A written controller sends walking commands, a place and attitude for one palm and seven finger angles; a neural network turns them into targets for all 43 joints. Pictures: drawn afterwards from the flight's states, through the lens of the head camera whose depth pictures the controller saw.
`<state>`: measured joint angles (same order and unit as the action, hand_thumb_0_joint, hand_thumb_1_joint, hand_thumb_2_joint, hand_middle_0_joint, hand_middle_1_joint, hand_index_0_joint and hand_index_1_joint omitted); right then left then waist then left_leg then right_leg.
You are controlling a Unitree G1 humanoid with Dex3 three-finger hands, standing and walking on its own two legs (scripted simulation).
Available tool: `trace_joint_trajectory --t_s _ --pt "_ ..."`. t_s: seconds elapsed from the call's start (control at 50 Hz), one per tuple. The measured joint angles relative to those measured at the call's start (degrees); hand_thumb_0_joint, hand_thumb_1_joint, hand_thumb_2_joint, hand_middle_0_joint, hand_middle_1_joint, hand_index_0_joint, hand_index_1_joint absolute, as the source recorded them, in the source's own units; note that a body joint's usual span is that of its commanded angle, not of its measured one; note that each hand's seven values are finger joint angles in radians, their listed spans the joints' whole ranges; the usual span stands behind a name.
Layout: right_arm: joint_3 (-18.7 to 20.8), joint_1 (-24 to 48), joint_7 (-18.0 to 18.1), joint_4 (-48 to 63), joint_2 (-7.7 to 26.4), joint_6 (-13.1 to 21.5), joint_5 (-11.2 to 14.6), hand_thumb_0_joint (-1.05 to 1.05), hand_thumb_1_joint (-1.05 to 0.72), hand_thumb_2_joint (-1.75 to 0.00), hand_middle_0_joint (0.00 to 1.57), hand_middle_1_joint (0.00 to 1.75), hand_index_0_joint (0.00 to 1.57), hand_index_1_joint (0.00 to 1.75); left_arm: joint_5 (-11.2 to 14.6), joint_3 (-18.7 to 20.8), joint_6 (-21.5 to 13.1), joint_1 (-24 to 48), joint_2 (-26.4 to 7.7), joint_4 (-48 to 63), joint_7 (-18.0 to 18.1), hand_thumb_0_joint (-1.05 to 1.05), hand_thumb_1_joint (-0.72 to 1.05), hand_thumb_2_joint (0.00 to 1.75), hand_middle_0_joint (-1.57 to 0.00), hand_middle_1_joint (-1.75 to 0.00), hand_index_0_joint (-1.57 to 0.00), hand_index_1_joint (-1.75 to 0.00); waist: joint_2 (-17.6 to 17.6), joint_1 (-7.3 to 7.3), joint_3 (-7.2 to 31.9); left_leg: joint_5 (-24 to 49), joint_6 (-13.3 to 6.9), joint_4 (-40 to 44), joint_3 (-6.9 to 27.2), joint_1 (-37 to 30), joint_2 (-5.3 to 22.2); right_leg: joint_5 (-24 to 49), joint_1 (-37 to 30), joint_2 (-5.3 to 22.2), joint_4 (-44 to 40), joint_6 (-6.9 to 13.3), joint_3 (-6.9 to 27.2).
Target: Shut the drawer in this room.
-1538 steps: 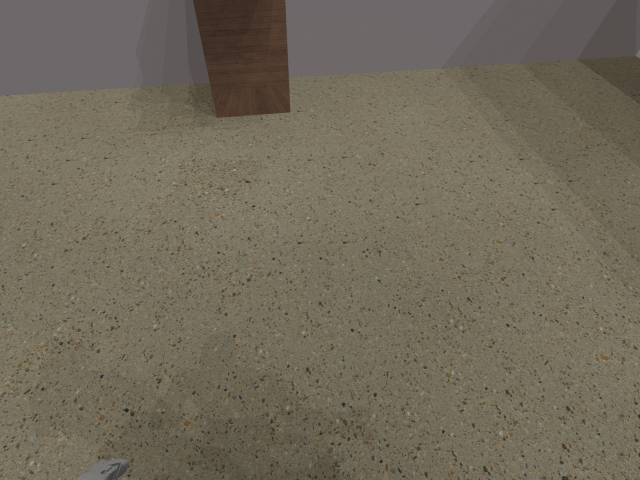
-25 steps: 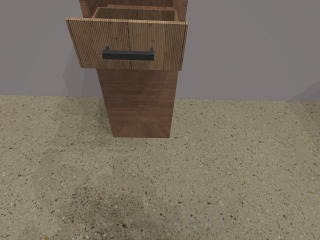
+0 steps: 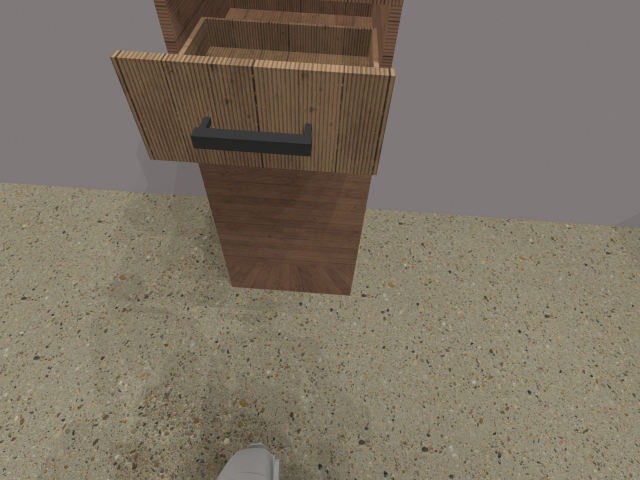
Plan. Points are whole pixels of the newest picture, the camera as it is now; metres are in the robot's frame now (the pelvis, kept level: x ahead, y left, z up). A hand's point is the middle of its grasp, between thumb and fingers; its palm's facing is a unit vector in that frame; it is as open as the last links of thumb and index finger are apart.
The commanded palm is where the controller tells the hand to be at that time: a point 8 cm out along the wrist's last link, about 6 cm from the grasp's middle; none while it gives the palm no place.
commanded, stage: take the last steps up to it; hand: left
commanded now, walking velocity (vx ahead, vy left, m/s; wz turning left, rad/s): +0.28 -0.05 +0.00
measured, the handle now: (255, 133) +0.55 +0.16 +0.12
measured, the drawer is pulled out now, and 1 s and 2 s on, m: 0.24 0.24 0.24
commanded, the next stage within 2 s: come to a stop and stand still in 0.28 s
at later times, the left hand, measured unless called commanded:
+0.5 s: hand (215, 380) +0.27 +0.20 -0.16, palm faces -0.01 -0.98 -0.19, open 7.3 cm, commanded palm none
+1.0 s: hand (175, 427) +0.21 +0.25 -0.19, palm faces +0.06 -0.97 -0.22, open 7.3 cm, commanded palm none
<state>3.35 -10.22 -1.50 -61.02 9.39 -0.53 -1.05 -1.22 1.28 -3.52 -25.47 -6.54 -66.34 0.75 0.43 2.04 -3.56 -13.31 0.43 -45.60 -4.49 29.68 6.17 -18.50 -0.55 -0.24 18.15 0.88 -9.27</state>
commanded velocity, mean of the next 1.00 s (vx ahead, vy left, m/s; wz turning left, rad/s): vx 0.01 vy -0.01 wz -0.01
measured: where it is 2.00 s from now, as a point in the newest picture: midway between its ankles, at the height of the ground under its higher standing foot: outside the picture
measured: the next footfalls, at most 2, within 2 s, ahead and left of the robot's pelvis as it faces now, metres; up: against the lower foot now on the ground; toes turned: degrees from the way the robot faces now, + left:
left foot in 0.08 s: +0.15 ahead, +0.12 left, +0.00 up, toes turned +7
right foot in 0.56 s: +0.30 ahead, -0.14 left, +0.00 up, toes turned -9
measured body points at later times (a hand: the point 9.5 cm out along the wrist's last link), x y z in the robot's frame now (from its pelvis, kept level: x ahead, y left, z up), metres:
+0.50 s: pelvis +0.17 +0.01 +0.01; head +0.19 +0.03 +0.45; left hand +0.27 +0.25 -0.15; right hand +0.15 -0.21 -0.15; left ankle +0.11 +0.11 -0.74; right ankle +0.25 -0.14 -0.70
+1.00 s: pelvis +0.15 +0.04 -0.01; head +0.15 +0.07 +0.44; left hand +0.20 +0.30 -0.17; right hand +0.21 -0.21 -0.14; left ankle +0.14 +0.15 -0.74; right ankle +0.24 -0.12 -0.72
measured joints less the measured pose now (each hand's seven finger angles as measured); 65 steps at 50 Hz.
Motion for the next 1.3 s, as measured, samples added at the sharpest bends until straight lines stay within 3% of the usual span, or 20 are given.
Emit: trace_joint_trajectory --t_s 0.08,0.12,0.16,0.22,0.3,0.38,0.5,0.56,0.6,0.66,0.7,0.76,0.84,0.94,1.0,1.06,1.12,1.3 --pt "-0.7 3.0 0.1 1.8 -0.9 2.0 -0.2 0.01 -0.91 -0.90 0.20 0.30 0.19 0.30 0.1 0.3 0.4 -1.5 0.0 -0.9 0.0 0.00 0.91 0.90 -0.20 -0.30 -0.21 -0.30 -1.1 1.02 -0.8 1.5 -1.8 10.7 -1.9 -6.1 -2.1 -5.8 0.0 1.4 6.3 -1.7 0.3" --pt "-0.9 4.3 0.7 2.6 -1.6 3.7 -0.4 0.00 -0.91 -0.90 0.20 0.30 0.19 0.30 0.5 0.4 1.2 -0.7 -0.2 -1.3 -0.2 0.00 0.91 0.90 -0.20 -0.30 -0.20 -0.30 -2.3 0.89 -1.8 0.5 -3.4 8.5 -3.1 -6.7 -2.9 -9.6 5.6 3.1 21.3 -0.9 2.4" --pt "-1.2 4.2 1.2 3.0 -2.1 4.3 -0.2 0.00 -0.91 -0.90 0.20 0.30 0.20 0.30 0.6 0.4 1.8 1.0 -0.6 -1.3 -0.4 0.00 0.91 0.90 -0.20 -0.30 -0.20 -0.30 -2.4 0.63 -1.6 -2.3 -4.1 8.4 -4.1 -8.7 -3.1 -10.0 13.1 2.9 37.9 0.1 5.2" --pt "-0.3 2.6 2.5 3.3 -2.6 5.2 0.6 -0.01 -0.93 -0.90 0.20 0.30 0.20 0.30 0.2 1.2 2.2 4.5 -1.9 0.1 -0.6 0.00 0.91 0.90 -0.20 -0.30 -0.20 -0.30 -2.4 -0.15 -0.7 -1.6 -3.8 14.0 -4.8 -13.6 -3.8 -4.8 22.1 4.0 48.6 -0.3 5.8" --pt "-0.1 -0.2 3.1 2.6 -1.2 5.7 0.4 -0.04 -0.96 -0.90 0.20 0.30 0.20 0.30 -0.1 2.2 2.3 9.5 -3.8 3.7 -0.6 0.00 0.91 0.90 -0.20 -0.30 -0.20 -0.30 -3.0 -0.70 1.1 0.2 -3.9 21.7 -5.2 -19.2 -4.7 1.8 29.7 5.6 47.5 -1.6 6.3" --pt "-0.6 -3.8 2.8 0.9 -1.0 4.8 0.3 -0.03 -0.95 -0.90 0.20 0.30 0.20 0.30 -0.1 2.7 2.8 13.8 -5.1 6.6 -0.7 0.00 0.91 0.90 -0.19 -0.30 -0.20 -0.30 -3.4 -1.04 2.2 0.1 -3.2 25.5 -5.1 -23.0 -5.0 6.3 33.3 6.5 43.4 -2.7 6.6" --pt "-1.2 -7.4 2.8 -1.6 -2.2 3.1 -0.2 -0.01 -0.93 -0.90 0.20 0.30 0.20 0.30 0.1 1.7 3.3 18.4 -5.2 8.7 -0.2 0.00 0.91 0.90 -0.19 -0.30 -0.20 -0.30 -2.4 -2.98 0.3 -3.1 -1.2 24.5 -4.4 -26.1 -4.1 7.9 28.1 5.8 24.1 -2.6 5.2" --pt "-1.2 -8.9 2.8 -2.7 -2.9 1.8 0.2 0.00 -0.92 -0.90 0.20 0.30 0.20 0.30 0.1 0.8 2.8 18.5 -5.0 9.4 0.0 0.00 0.91 0.90 -0.19 -0.30 -0.20 -0.30 -2.4 -3.58 -0.4 -7.6 0.4 18.7 -4.3 -25.6 -3.8 16.1 22.0 5.4 13.5 -1.9 4.3" --pt "-0.6 -8.4 2.6 -3.0 -2.4 0.5 0.7 0.00 -0.92 -0.90 0.20 0.30 0.20 0.30 0.0 0.5 2.3 19.0 -3.9 9.2 0.4 0.00 0.91 0.90 -0.19 -0.30 -0.20 -0.30 -0.7 -4.00 -1.5 -12.6 0.8 10.2 -2.4 -22.0 -3.0 10.4 21.7 4.8 14.9 -0.7 3.3" --pt "0.2 -5.8 2.8 -2.5 -1.1 -1.5 1.3 0.00 -0.91 -0.90 0.20 0.30 0.20 0.30 0.2 0.1 2.3 19.9 -2.0 9.2 0.8 0.00 0.91 0.90 -0.20 -0.30 -0.20 -0.30 1.0 -4.18 -4.0 -20.0 1.2 -7.0 1.7 -14.4 -4.9 7.1 21.9 5.0 16.0 -0.1 2.7" --pt "0.6 -4.2 2.8 -1.7 -0.2 -2.3 1.3 0.00 -0.91 -0.90 0.20 0.30 0.20 0.30 0.2 0.1 3.0 20.1 -1.2 9.5 1.2 0.00 0.91 0.90 -0.20 -0.30 -0.20 -0.30 1.2 -3.68 -4.9 -19.5 1.6 -15.4 3.0 -10.0 -6.1 8.3 21.7 5.4 15.0 -0.5 2.7" --pt "1.0 -2.0 2.4 0.0 1.2 -3.3 1.0 0.00 -0.91 -0.90 0.20 0.30 0.20 0.30 0.1 0.9 3.8 19.7 -1.3 10.1 1.8 -0.01 0.92 0.90 -0.20 -0.30 -0.21 -0.30 1.1 -2.82 -4.7 -16.5 2.3 -19.6 3.9 -6.0 -6.5 9.8 21.9 5.9 13.5 -0.5 2.8" --pt "1.1 -0.1 1.8 2.3 2.2 -3.2 0.6 0.00 -0.91 -0.90 0.20 0.30 0.19 0.30 -0.6 1.7 5.0 18.6 -3.1 10.4 1.7 -0.01 0.92 0.90 -0.20 -0.30 -0.21 -0.30 -0.2 -1.69 -3.3 -14.5 2.2 -13.0 3.6 -6.7 -5.6 11.7 22.7 6.7 12.1 -1.4 3.2" --pt "0.3 -0.5 1.6 4.0 2.2 -0.5 0.6 0.00 -0.92 -0.90 0.20 0.30 0.19 0.30 -0.4 2.3 6.0 16.1 -5.9 9.8 1.4 0.00 0.91 0.90 -0.20 -0.30 -0.21 -0.30 -2.1 -0.78 0.0 -8.3 0.7 9.4 2.6 -15.5 -4.6 10.4 25.1 6.8 14.4 -2.8 4.1" --pt "-0.6 -2.2 2.0 3.6 0.3 -0.2 -0.2 0.00 -0.92 -0.90 0.20 0.30 0.19 0.30 0.0 2.6 7.2 14.0 -7.0 7.9 1.1 0.00 0.91 0.90 -0.20 -0.30 -0.20 -0.30 -3.3 -1.19 1.7 -6.8 -1.2 10.9 2.3 -16.7 -5.0 -1.0 26.5 4.2 22.4 -2.9 8.2" --pt "-1.7 -4.4 2.5 2.6 -1.3 0.0 -0.3 0.00 -0.91 -0.90 0.20 0.30 0.19 0.30 0.0 2.8 6.9 11.7 -7.3 6.4 0.2 0.00 0.91 0.90 -0.20 -0.30 -0.20 -0.30 -3.2 -1.15 3.4 -3.3 -1.7 17.7 2.9 -19.2 -4.9 0.2 27.0 1.3 31.8 -3.0 10.2" --pt "-1.9 -5.6 3.4 1.4 -2.0 0.4 -0.1 0.01 -0.93 -0.90 0.20 0.30 0.20 0.30 0.1 2.8 6.1 9.2 -7.1 5.2 -0.2 0.00 0.91 0.90 -0.20 -0.30 -0.20 -0.30 -3.4 -0.68 3.9 -0.2 -2.1 23.4 2.5 -20.9 -5.1 2.1 26.4 0.2 36.4 -3.8 10.5" --pt "-1.8 -6.6 4.5 -1.2 -3.1 1.4 -0.1 0.00 -0.92 -0.90 0.20 0.30 0.20 0.30 0.5 1.9 7.1 8.5 -5.4 1.8 -0.4 0.00 0.91 0.90 -0.20 -0.30 -0.20 -0.30 -3.2 -2.40 1.0 1.3 -1.8 25.6 1.1 -20.8 -4.7 -4.5 20.9 1.5 31.9 -4.4 8.5"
